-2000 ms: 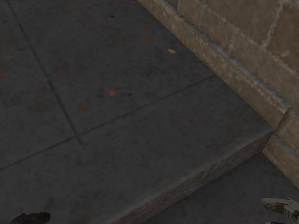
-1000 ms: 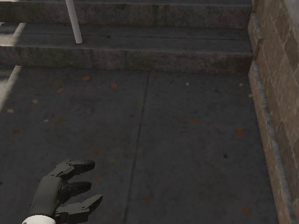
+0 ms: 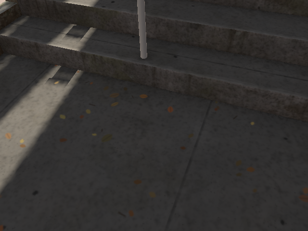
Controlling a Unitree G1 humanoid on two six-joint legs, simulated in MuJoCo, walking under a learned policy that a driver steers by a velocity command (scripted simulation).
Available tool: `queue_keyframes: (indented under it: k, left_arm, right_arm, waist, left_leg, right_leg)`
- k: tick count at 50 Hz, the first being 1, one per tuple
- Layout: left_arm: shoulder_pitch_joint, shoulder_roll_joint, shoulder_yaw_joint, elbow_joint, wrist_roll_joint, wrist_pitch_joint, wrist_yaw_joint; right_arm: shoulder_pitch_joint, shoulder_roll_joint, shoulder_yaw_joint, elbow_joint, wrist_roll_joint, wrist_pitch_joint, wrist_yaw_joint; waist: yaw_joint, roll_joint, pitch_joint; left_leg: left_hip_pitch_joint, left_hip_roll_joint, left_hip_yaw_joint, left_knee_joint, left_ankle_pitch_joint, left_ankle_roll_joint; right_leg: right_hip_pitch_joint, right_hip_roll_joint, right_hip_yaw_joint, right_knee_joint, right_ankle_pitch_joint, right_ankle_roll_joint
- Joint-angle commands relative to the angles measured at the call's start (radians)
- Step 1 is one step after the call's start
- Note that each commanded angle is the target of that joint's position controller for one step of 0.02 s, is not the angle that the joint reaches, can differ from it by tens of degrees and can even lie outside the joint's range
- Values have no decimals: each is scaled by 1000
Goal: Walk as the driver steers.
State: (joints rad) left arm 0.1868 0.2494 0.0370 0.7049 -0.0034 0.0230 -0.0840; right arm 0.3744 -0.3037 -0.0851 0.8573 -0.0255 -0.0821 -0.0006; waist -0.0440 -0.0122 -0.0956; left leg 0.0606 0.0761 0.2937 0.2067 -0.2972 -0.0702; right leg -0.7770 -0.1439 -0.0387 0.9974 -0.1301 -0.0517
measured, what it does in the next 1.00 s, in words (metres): walks ahead: right foot, then left foot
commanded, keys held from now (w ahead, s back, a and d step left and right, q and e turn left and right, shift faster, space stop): w+e+shift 0.38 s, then w+q+shift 0.36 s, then shift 0.26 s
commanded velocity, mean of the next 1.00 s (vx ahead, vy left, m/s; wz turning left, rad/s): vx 0.84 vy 0.00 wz -0.25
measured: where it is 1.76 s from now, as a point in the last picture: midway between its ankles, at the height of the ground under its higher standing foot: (234, 145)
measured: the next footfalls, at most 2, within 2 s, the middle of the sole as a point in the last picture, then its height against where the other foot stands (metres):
right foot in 0.12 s outside the picture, level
left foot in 0.62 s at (217, 202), level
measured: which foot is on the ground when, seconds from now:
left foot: down 0.00-0.12, up 0.14-0.60, down 0.62-1.00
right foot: up 0.00-0.10, down 0.12-0.60, up 0.62-0.98, down 1.00-1.00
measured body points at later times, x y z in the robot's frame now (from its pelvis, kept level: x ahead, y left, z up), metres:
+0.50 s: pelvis +0.35 -0.19 -0.01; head +0.38 -0.22 +0.44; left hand +0.44 +0.08 -0.12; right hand +0.47 -0.49 -0.10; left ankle +0.65 -0.15 -0.67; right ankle +0.16 -0.14 -0.74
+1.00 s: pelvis +0.84 -0.39 -0.02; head +0.87 -0.41 +0.43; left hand +1.13 -0.27 -0.09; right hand +0.65 -0.62 -0.14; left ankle +0.66 -0.27 -0.72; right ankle +1.00 -0.54 -0.73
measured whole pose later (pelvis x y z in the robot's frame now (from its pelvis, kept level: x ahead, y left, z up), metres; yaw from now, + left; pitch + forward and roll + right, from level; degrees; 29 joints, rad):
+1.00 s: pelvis +0.84 -0.39 -0.02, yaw -11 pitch +0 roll +1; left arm -0.01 0.21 -0.04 0.71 0.06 -0.12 0.01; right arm 0.56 -0.29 -0.05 1.00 0.02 -0.09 0.02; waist -0.15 -0.01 0.07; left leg 0.11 -0.16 -0.18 0.49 -0.43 0.11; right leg -0.51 0.00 0.02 0.44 0.23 -0.05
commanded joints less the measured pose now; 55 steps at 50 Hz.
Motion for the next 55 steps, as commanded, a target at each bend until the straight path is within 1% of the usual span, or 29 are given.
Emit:
queue_keyframes:
  k: [1,3,5,6,7,8,11,15,19,21,23,26,28,30,31,32,33,36,39,41,42,44,46,49,50,51,52,53,55]
  left_arm:
    - [-112,77,21,-68,8,-8,-10]
    - [-124,101,30,-59,19,-10,2]
    - [155,134,59,31,11,-21,37]
    - [378,192,86,112,31,-40,47]
    - [290,327,110,101,19,-42,75]
    - [191,333,95,48,-7,-47,74]
    - [119,277,91,22,8,-52,69]
    - [150,211,59,29,-7,-82,101]
    - [264,198,68,34,-3,-101,119]
    - [274,179,60,46,-24,-107,96]
    - [317,160,46,61,-41,-125,86]
    - [314,168,35,81,-32,-144,88]
    - [290,223,45,83,7,-143,104]
    - [201,270,61,75,48,-117,129]
    - [72,288,67,41,53,-103,139]
    - [47,75,18,-35,38,-117,120]
    - [205,67,7,-52,-2,-147,109]
    - [0,136,-3,-89,42,-144,126]
    - [-12,102,-28,-129,55,-115,113]
    - [-70,67,-49,-139,52,-127,104]
    - [-110,21,-66,-134,43,-130,85]
    - [-153,-3,-68,-102,22,-127,75]
    - [-146,47,-52,-56,31,-124,88]
    - [131,127,-22,89,68,-144,113]
    - [247,198,-2,143,86,-158,109]
    - [277,258,15,136,99,-163,102]
    - [273,171,6,129,43,-148,83]
    - [198,117,-4,123,8,-142,87]
    - [100,60,-25,144,10,-142,104]
  right_arm:
    - [-116,-145,-40,-72,-2,-22,-8]
    - [-65,-151,-42,-58,-23,-11,-1]
    - [-87,-181,-45,-71,-23,24,4]
    - [-90,-159,-30,-94,-37,36,10]
    - [-18,28,26,-166,-55,32,30]
    - [-128,31,49,-223,-68,3,31]
    - [-133,-143,24,-217,-54,-33,30]
    - [-197,-89,46,-251,-41,21,16]
    - [-412,-51,53,-290,-14,14,26]
    - [-408,-16,66,-277,-34,3,43]
    - [-414,-9,60,-257,-23,3,46]
    - [-433,-9,56,-262,-19,18,46]
    - [-346,-59,40,-239,-10,25,30]
    - [6,-140,1,-135,14,37,5]
    - [250,-182,-27,-75,14,43,-10]
    - [283,-202,-30,-23,4,40,-3]
    - [145,-191,-29,-40,0,40,8]
    - [85,-80,-11,-45,23,17,12]
    - [105,-86,9,-1,19,-7,10]
    - [73,-126,2,-5,2,-17,16]
    - [77,-115,4,9,23,-21,16]
    - [170,-117,4,66,51,-30,31]
    - [178,-130,1,89,54,-30,26]
    - [104,-143,3,100,49,-23,11]
    - [106,-108,14,97,51,-28,4]
    - [330,30,40,115,89,-11,-10]
    - [361,-60,33,159,68,5,-28]
    - [262,-102,25,155,38,8,-22]
    - [88,-79,35,132,0,19,-5]
  waist:
    - [52,124,165]
    - [39,100,171]
    - [165,40,61]
    - [241,-98,-24]
    - [103,-487,27]
    - [91,-421,8]
    - [54,-75,19]
    - [37,15,149]
    - [100,36,249]
    - [104,2,224]
    - [114,-40,209]
    - [98,-34,154]
    - [27,-107,71]
    - [-172,-145,-53]
    - [-343,-96,-106]
    - [-206,193,-64]
    - [-56,307,-145]
    - [-31,-114,100]
    - [66,-63,196]
    - [64,-66,171]
    - [39,-42,160]
    - [-28,41,87]
    - [-34,111,84]
    - [97,155,82]
    - [140,88,49]
    - [54,-204,-174]
    - [57,-122,-352]
    - [58,-87,-283]
    - [42,-20,-106]
  left_leg:
    - [-65,245,-51,-211,-82,172]
    - [-5,240,-7,-116,96,173]
    - [-34,210,67,346,674,163]
    - [-226,173,54,754,670,131]
    - [-696,-12,23,1101,-112,43]
    - [-854,-91,-237,1285,-150,27]
    - [-817,29,-329,1191,68,59]
    - [-844,40,-348,1015,88,8]
    - [-917,-9,-297,674,270,-4]
    - [-814,-56,-250,521,454,29]
    - [-714,-65,-207,487,528,67]
    - [-569,-131,-149,407,474,133]
    - [-480,-223,-118,432,277,175]
    - [-209,-256,-139,427,118,225]
    - [21,-154,-291,379,19,316]
    - [232,23,-754,380,-139,400]
    - [313,156,-1282,130,-174,547]
    - [-59,89,-988,65,53,479]
    - [-257,10,-803,45,513,414]
    - [-360,-57,-616,49,905,341]
    - [-422,-115,-518,54,1004,271]
    - [-382,-113,-512,51,938,210]
    - [-291,-112,-520,90,899,177]
    - [-276,-127,-514,401,787,149]
    - [-333,-166,-470,614,493,143]
    - [-485,-281,-412,1077,-334,96]
    - [-519,-239,-495,1233,-319,101]
    - [-530,-197,-491,1206,-237,96]
    - [-559,-139,-452,1077,-172,95]
  right_leg:
    - [48,-32,-34,-125,-40,-40]
    - [123,27,-128,-188,-159,-83]
    - [436,174,-208,-266,-237,-125]
    - [714,226,-98,-339,-336,-146]
    - [854,-3,393,-564,-646,-231]
    - [800,-31,736,-757,-858,-236]
    - [702,-13,529,-721,-480,-204]
    - [617,18,521,-822,-396,-246]
    - [663,75,407,-881,-49,-199]
    - [652,118,296,-905,133,-157]
    - [650,99,250,-920,337,-119]
    - [752,68,185,-909,705,-79]
    - [888,8,138,-728,1241,-35]
    - [886,-33,83,-290,1500,-14]
    - [696,39,34,192,1272,1]
    - [203,278,68,615,-18,30]
    - [5,302,213,692,-268,32]
    - [50,148,222,424,-207,48]
    - [58,107,126,236,-273,57]
    - [196,108,29,-42,-141,52]
    - [331,134,-20,-253,8,43]
    - [527,199,-37,-386,359,18]
    - [587,221,-25,-478,416,6]
    - [814,171,29,-574,514,-18]
    - [920,48,105,-548,780,-33]
    - [1165,-329,458,-390,1422,-234]
    - [1206,-334,559,-377,1348,-291]
    - [1077,-264,490,-460,1138,-287]
    - [853,-168,372,-564,899,-238]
